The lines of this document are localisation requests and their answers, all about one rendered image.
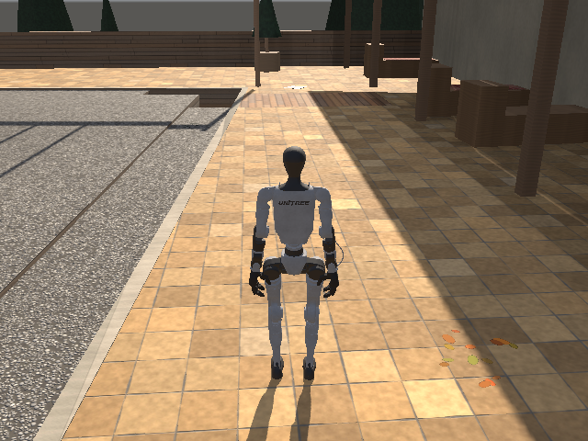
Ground robot foot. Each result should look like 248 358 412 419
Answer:
302 357 316 380
271 356 284 379

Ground right robot foot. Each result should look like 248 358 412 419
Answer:
302 357 316 380

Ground left robot upper arm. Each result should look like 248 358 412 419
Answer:
255 186 275 238

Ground right robot upper arm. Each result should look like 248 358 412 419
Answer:
313 187 333 239

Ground left robot foot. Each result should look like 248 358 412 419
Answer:
271 356 284 379

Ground right robot hand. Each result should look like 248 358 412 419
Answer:
317 271 339 298

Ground right robot forearm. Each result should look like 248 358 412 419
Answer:
322 225 338 273

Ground left robot hand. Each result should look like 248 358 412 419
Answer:
249 270 271 297

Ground left robot forearm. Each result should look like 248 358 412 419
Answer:
250 225 266 272

